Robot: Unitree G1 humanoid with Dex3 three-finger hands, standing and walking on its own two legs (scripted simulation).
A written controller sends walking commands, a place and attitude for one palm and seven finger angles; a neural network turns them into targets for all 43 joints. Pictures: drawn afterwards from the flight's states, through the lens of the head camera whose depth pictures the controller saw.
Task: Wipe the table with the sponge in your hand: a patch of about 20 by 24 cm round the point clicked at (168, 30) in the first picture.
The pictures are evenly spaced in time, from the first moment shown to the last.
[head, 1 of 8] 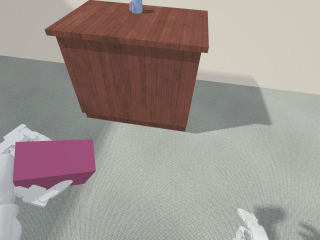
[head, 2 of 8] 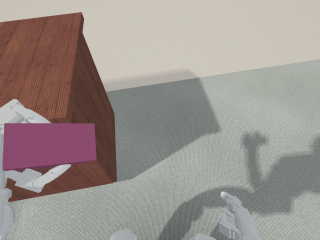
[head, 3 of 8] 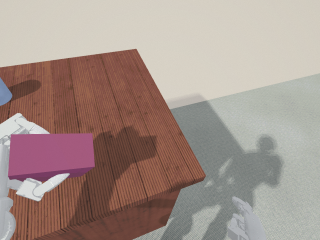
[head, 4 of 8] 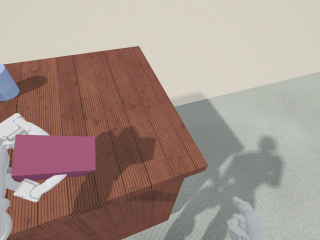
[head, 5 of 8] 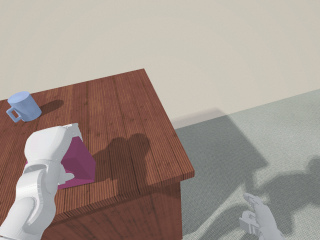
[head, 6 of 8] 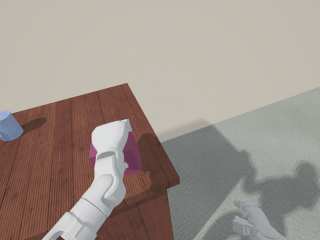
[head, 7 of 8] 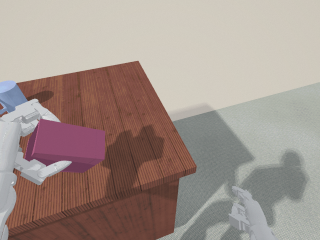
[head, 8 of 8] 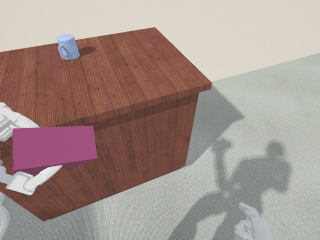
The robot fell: no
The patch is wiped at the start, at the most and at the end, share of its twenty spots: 0.00 1.00 1.00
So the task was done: yes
